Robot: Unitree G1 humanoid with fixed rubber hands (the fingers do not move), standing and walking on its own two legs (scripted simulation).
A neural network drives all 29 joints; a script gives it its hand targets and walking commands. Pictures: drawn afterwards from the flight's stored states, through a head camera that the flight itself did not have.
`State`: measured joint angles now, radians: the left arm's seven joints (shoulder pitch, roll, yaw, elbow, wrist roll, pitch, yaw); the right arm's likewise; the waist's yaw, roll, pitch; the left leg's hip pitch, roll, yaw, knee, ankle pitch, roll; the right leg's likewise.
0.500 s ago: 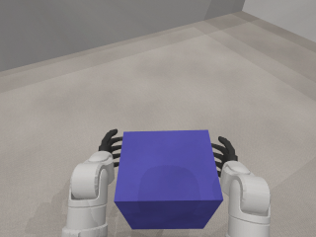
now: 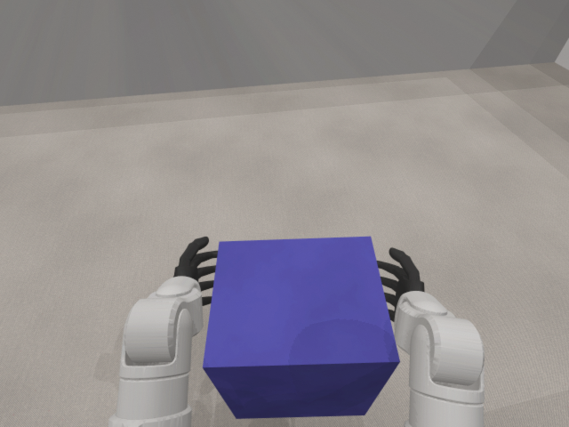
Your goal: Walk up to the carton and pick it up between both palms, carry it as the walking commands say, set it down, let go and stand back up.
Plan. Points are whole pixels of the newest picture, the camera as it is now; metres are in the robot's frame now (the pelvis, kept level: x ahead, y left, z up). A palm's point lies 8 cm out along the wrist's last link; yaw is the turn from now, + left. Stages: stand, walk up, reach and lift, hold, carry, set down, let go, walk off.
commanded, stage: carry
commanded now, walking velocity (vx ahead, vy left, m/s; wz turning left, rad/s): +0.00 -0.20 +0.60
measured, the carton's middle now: (297, 335) +0.25 -0.01 +0.02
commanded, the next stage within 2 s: none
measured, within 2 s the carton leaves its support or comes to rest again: neither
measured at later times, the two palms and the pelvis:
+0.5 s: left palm (207, 368) +0.18 +0.09 +0.09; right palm (438, 315) +0.25 -0.18 +0.09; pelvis -0.06 -0.12 +0.01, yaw +17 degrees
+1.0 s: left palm out of the picture +0.08 +0.02 +0.08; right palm (465, 329) +0.24 -0.22 +0.08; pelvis -0.07 -0.25 +0.01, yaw +35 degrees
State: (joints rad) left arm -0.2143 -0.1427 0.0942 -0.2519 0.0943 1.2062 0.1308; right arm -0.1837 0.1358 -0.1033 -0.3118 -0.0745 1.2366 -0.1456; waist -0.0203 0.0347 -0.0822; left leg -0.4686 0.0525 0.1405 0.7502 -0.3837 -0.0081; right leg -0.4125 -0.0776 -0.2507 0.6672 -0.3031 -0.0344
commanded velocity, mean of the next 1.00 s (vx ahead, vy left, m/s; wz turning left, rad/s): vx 0.00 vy -0.20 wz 0.60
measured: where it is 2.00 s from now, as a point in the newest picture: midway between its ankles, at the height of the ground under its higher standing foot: outside the picture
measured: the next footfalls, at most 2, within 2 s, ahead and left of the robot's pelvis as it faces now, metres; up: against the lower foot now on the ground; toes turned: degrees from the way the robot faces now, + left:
left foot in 0.02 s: +0.07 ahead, +0.08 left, +0.00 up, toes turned +9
right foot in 0.28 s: +0.03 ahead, -0.19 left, +0.00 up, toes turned +2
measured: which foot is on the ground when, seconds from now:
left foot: up 0.00-0.00, down 0.02-0.28, up 0.30-0.52, down 0.54-0.88, up 0.90-1.00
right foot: down 0.00-0.02, up 0.04-0.26, down 0.28-0.58, up 0.60-0.84, down 0.86-1.00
